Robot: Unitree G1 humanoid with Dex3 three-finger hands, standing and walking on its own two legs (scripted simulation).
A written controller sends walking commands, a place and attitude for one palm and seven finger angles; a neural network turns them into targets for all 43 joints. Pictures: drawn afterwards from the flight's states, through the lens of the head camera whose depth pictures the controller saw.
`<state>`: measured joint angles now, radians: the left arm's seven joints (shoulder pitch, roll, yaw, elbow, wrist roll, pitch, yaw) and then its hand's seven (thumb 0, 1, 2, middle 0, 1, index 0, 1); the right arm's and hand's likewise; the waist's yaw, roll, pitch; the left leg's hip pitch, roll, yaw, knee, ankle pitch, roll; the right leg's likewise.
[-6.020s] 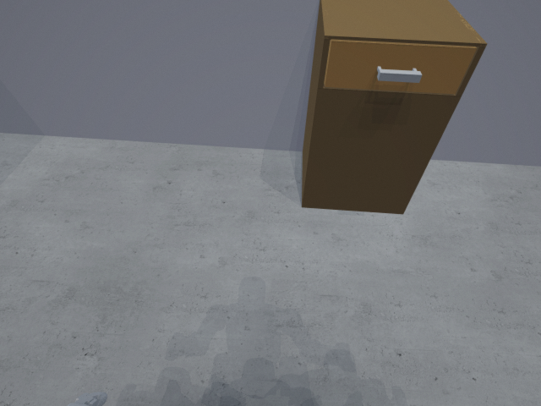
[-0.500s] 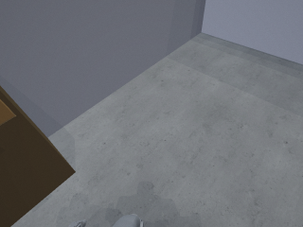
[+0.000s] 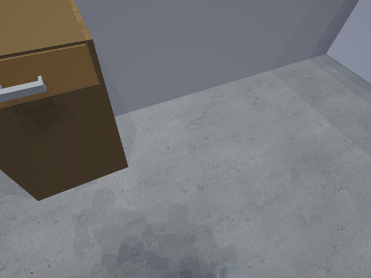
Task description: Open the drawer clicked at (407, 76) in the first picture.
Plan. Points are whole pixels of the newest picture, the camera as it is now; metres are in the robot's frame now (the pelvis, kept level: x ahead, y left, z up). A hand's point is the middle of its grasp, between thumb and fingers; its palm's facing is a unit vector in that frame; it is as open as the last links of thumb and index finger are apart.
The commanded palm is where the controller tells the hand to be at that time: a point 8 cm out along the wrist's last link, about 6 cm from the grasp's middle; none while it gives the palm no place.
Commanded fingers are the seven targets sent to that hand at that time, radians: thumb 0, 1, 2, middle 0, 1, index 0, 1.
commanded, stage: turn to face it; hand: left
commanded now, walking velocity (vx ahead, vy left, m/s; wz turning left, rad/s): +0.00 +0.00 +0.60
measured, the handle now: (20, 86) +0.62 +0.57 -0.03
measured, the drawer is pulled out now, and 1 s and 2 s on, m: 0.00 0.00 0.00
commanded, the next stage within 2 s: take the last steps up to it in 0.82 s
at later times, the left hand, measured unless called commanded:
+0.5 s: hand out of the picture +0.01 +0.17 -0.14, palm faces +0.30 -0.91 -0.28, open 7.4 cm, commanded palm none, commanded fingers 0.00 0.90 0.90 -0.20 -0.30 -0.20 -0.30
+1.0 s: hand out of the picture -0.10 +0.20 -0.16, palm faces +0.49 -0.83 -0.25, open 7.4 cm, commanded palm none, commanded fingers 0.00 0.90 0.90 -0.20 -0.30 -0.20 -0.30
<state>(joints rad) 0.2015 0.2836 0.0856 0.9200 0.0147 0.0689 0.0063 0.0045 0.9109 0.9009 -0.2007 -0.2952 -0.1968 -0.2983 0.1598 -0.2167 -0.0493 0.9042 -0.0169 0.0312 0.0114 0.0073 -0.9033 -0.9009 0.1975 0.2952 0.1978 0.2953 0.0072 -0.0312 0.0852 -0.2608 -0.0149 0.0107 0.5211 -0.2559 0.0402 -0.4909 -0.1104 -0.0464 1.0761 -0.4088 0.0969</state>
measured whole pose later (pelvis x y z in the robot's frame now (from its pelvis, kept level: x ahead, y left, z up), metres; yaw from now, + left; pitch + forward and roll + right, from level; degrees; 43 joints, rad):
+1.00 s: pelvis -0.05 -0.01 +0.00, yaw +28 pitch -1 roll +0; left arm 0.21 0.23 0.05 0.97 0.01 0.05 0.01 0.00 0.91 0.90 -0.20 -0.30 -0.20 -0.30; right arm 0.15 -0.18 -0.03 0.96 -0.02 0.03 0.00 0.01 -0.90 -0.90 0.20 0.30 0.20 0.30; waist 0.01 0.00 0.07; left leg -0.21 -0.02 0.01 0.48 -0.24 0.03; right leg -0.34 -0.07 -0.05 0.80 -0.45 0.07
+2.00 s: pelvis +0.16 +0.12 +0.00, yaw +28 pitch -1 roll +1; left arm 0.09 0.19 0.06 0.99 0.02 0.00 -0.02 0.00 0.91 0.90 -0.20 -0.29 -0.19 -0.30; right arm 0.44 -0.10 -0.04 1.14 -0.03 -0.04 -0.01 0.01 -0.91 -0.90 0.20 0.30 0.20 0.30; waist -0.08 0.00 0.06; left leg 0.02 0.06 0.21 0.38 -0.38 -0.03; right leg -0.47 -0.11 -0.11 0.64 -0.19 0.01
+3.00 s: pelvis +0.28 +0.09 +0.00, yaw +30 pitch +0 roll +0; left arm 0.21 0.16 0.02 1.04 0.01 0.01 0.03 0.00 0.92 0.90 -0.20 -0.30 -0.20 -0.30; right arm 0.24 -0.20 -0.04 1.08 -0.01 0.03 -0.03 0.01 -0.91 -0.90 0.19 0.29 0.19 0.29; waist -0.01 0.04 0.04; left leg -0.17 0.04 0.01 0.49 -0.30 -0.01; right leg -0.25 0.01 -0.10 0.51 -0.26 -0.05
